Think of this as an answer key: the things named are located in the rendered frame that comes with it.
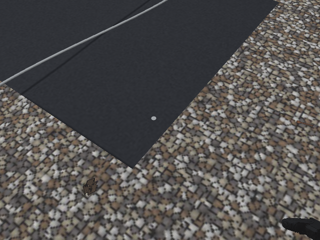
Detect robot right hand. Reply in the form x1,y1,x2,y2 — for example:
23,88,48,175
281,217,320,240

